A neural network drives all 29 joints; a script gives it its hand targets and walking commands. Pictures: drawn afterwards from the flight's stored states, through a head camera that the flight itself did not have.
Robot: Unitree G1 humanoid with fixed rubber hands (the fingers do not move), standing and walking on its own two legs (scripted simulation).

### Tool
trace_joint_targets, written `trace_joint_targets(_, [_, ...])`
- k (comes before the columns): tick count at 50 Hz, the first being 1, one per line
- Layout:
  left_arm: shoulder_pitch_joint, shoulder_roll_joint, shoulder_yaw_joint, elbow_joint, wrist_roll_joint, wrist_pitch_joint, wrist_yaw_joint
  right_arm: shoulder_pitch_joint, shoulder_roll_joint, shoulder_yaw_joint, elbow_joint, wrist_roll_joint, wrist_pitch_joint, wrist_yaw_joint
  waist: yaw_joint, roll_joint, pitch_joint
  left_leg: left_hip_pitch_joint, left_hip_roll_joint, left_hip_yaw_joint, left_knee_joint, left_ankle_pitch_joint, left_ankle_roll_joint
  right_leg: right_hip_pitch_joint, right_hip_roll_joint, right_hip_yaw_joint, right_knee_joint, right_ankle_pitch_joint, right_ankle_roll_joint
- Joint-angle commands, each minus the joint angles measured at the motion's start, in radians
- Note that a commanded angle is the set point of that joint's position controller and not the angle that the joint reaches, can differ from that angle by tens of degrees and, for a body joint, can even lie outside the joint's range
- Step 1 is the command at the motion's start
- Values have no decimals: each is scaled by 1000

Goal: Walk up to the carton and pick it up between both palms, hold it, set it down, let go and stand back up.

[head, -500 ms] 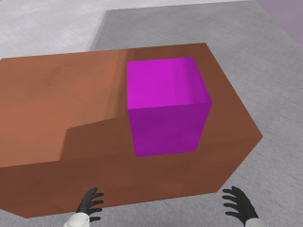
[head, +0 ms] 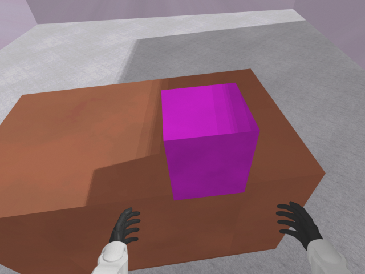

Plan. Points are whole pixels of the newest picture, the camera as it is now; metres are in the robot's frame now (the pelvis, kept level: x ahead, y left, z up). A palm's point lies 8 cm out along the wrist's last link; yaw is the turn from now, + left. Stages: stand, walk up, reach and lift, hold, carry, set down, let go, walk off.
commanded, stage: reach and lift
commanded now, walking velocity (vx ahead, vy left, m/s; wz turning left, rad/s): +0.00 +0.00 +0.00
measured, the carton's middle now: (204, 142) +0.46 -0.04 +0.02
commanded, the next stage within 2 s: none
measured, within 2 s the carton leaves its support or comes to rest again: neither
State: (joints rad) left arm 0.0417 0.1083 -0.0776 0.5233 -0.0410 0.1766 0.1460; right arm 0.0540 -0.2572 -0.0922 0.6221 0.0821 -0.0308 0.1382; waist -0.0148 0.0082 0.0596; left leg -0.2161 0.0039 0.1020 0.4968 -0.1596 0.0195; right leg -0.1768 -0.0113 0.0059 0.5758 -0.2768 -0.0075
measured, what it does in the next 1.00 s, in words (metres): shifts its weight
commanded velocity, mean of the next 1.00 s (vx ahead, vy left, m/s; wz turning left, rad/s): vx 0.00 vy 0.00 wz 0.00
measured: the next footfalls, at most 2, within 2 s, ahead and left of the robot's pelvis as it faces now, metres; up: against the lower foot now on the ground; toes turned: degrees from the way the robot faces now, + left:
none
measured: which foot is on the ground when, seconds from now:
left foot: down 0.00-1.00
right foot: down 0.00-1.00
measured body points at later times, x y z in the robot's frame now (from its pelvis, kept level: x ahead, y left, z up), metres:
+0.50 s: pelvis +0.08 -0.01 +0.01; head +0.07 +0.00 +0.46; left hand +0.27 +0.17 -0.02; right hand +0.28 -0.24 -0.02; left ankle +0.08 +0.10 -0.73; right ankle +0.03 -0.12 -0.73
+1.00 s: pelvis +0.10 -0.04 +0.01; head +0.07 -0.03 +0.46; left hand +0.30 +0.16 +0.02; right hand +0.33 -0.24 +0.03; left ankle +0.08 +0.10 -0.73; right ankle +0.03 -0.12 -0.73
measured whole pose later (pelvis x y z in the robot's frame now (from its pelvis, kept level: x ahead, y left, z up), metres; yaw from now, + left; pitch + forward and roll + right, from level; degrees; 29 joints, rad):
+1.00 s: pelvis +0.10 -0.04 +0.01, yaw +1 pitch -3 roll +2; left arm 0.28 0.09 0.01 0.18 -0.03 -0.12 0.07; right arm 0.19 -0.25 0.12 0.40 0.27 -0.34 -0.03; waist 0.02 -0.07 -0.01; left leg -0.05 0.03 0.06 0.29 -0.18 -0.04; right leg 0.01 0.03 -0.03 0.34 -0.29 -0.06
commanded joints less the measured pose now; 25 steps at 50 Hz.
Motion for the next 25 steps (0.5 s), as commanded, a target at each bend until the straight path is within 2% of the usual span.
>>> trace_joint_targets(1, [-207,74,42,-153,-11,-83,-3,-128,-32,61,-134,58,-55,-25,24,-174,-64,388,-17,-84,-6,-74,-27,-525,-91,117,-366,-321,-72])
trace_joint_targets(2, [-341,98,44,-174,-28,-100,8,-253,-65,22,-170,43,-71,-28,10,-130,-116,331,-14,-81,-28,-162,-31,-519,-75,89,-342,-354,-67])
trace_joint_targets(3, [-242,68,35,-175,-19,-109,19,-188,-68,28,-150,47,-82,-23,20,-128,-116,324,-5,-85,-29,-186,-31,-476,-67,86,-310,-335,-67])
trace_joint_targets(4, [-203,65,21,-212,-18,-121,25,-175,-89,8,-198,35,-101,-22,4,-108,-126,322,6,-88,-50,-175,-34,-443,-54,67,-293,-270,-69])
trace_joint_targets(5, [-206,84,36,-200,-12,-128,29,-172,-89,-2,-197,41,-114,-26,15,-87,-148,292,10,-73,-55,-198,-33,-405,-47,70,-289,-272,-63])
trace_joint_targets(7, [-168,58,10,-198,12,-129,34,-138,-78,-9,-132,61,-124,-25,11,10,-134,286,27,-90,-85,-207,-39,-352,-34,53,-257,-188,-74])
trace_joint_targets(9, [-96,20,4,-208,30,-131,39,-92,-100,-2,-105,67,-136,-17,14,60,-116,239,40,-92,-147,-194,-42,-224,5,17,-234,-94,-61])
trace_joint_targets(10, [-39,8,-4,-221,38,-134,41,-58,-101,2,-98,65,-145,-16,19,34,-88,253,43,-97,-173,-180,-43,-186,15,4,-238,-50,-57])
trace_joint_targets(11, [-39,11,-3,-250,30,-144,42,-79,-116,1,-124,79,-159,-14,32,40,-100,256,46,-91,-182,-123,-48,-167,30,-5,-237,-16,-55])
trace_joint_targets(14, [38,7,6,-274,56,-199,35,-6,-95,28,-139,112,-200,-14,45,15,-106,330,25,-70,-149,101,-52,-136,35,4,-272,107,-45])
trace_joint_targets(15, [20,9,5,-300,56,-218,38,-20,-93,38,-143,122,-213,-15,55,36,-122,340,26,-75,-147,145,-58,-132,36,5,-271,133,-47])
trace_joint_targets(16, [42,-2,-2,-337,58,-247,44,-4,-98,34,-163,133,-236,-13,54,29,-131,369,25,-77,-144,197,-63,-120,45,1,-274,168,-46])
trace_joint_targets(18, [103,6,16,-341,63,-301,40,26,-100,32,-197,122,-279,-21,47,-14,-157,361,16,-73,-128,291,-60,-86,50,9,-275,284,-35])
trace_joint_targets(19, [134,-2,9,-324,64,-328,34,53,-90,47,-173,116,-294,-28,39,-35,-144,356,15,-73,-129,314,-59,-78,45,16,-283,324,-29])
trace_joint_targets(20, [173,-10,11,-315,67,-354,23,64,-87,53,-208,112,-319,-36,39,-51,-175,364,12,-69,-118,335,-55,-50,47,21,-281,385,-23])
trace_joint_targets(21, [192,-13,22,-322,60,-383,14,85,-77,75,-196,136,-337,-41,49,-46,-157,338,6,-71,-112,363,-51,-24,44,30,-277,424,-20])
trace_joint_targets(23, [206,-10,45,-323,74,-438,8,94,-83,84,-208,137,-384,-51,61,-25,-146,325,0,-70,-114,373,-55,-12,39,45,-279,455,-17])
trace_joint_targets(24, [194,-15,22,-315,57,-457,2,90,-79,87,-180,149,-404,-54,36,-34,-158,326,4,-74,-112,373,-55,-9,37,40,-275,469,-17])
trace_joint_targets(25, [195,-1,40,-323,51,-481,0,97,-73,85,-171,148,-423,-59,50,-37,-150,318,0,-69,-108,389,-59,8,41,35,-269,506,-13])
